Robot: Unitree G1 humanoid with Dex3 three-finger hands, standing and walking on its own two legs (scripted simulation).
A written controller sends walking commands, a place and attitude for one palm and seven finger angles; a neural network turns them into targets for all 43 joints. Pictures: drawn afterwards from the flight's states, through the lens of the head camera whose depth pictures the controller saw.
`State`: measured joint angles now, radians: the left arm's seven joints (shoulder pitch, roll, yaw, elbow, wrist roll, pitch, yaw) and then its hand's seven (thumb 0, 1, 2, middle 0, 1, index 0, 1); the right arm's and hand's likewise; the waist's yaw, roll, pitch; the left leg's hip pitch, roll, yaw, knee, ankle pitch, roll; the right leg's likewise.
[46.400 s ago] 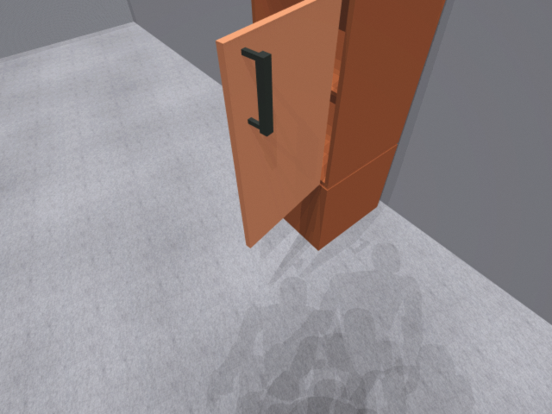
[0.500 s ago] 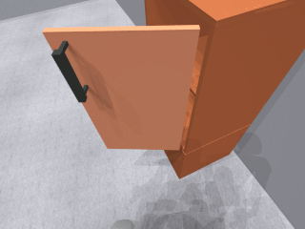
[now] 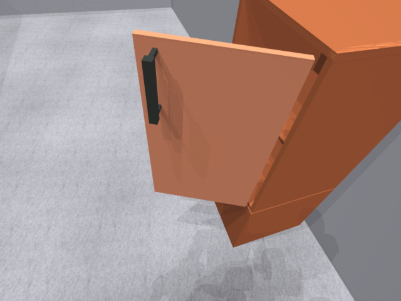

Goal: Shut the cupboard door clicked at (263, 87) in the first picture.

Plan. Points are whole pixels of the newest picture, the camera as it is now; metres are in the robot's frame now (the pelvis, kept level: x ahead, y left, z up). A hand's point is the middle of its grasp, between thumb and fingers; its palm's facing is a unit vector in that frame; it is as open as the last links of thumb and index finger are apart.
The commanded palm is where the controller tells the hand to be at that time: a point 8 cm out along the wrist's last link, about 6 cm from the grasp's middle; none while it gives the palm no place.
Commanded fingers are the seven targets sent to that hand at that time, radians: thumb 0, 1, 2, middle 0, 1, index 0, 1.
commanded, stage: come to a stop and stand still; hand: left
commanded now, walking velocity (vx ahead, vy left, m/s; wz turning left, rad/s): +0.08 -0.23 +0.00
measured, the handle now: (154, 88) +0.49 +0.17 +0.15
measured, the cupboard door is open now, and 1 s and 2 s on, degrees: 63 63 63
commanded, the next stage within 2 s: look again from close up in 0.78 s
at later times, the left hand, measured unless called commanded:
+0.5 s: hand out of the picture +0.10 +0.16 -0.17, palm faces -0.02 -0.98 -0.19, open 7.3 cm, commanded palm none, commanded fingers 0.00 0.90 0.90 -0.20 -0.30 -0.20 -0.30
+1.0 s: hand out of the picture +0.00 +0.15 -0.17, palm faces +0.00 -0.99 -0.17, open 7.3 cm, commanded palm none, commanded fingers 0.00 0.90 0.90 -0.20 -0.30 -0.20 -0.30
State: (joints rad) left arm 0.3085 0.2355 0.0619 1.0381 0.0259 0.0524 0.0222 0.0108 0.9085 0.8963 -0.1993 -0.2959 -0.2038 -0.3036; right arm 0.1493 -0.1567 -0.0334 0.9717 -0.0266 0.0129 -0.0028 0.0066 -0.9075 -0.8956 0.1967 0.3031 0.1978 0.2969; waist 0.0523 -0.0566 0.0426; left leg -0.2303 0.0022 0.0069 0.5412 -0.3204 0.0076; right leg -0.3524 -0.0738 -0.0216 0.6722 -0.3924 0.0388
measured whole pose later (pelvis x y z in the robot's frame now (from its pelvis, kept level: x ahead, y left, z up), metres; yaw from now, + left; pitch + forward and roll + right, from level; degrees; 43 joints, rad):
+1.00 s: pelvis +0.01 -0.01 +0.00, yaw -2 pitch +0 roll -1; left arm 0.33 0.12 -0.01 1.12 0.01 -0.03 0.05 0.01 0.91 0.90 -0.20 -0.30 -0.20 -0.30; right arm 0.24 -0.17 -0.02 1.07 -0.01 -0.01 -0.04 0.01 -0.92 -0.90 0.20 0.30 0.20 0.30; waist 0.00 0.01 0.05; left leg -0.18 0.04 0.04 0.51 -0.32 -0.01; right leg -0.18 0.02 -0.04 0.48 -0.28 -0.02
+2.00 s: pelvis +0.03 +0.00 +0.00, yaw -2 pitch +0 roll +0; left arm 0.34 0.12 -0.01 1.09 0.01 -0.03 0.04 0.01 0.91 0.90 -0.20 -0.30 -0.20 -0.30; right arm 0.27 -0.13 -0.01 1.10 0.00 -0.01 -0.05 0.01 -0.91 -0.90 0.20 0.30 0.20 0.30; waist 0.01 -0.03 0.02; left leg -0.17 0.02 0.04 0.52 -0.34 0.00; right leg -0.20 0.01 -0.03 0.54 -0.32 -0.01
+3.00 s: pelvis -0.03 +0.04 +0.01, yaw -2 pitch -1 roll +0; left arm 0.33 0.16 -0.02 1.10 0.02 -0.01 0.03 0.01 0.91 0.90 -0.20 -0.30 -0.20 -0.30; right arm 0.27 -0.18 0.00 1.09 -0.01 -0.01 -0.01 0.01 -0.91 -0.90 0.20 0.30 0.20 0.30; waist 0.01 -0.01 0.03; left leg -0.21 -0.05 0.07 0.44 -0.21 0.06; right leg -0.24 -0.03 0.04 0.47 -0.21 0.03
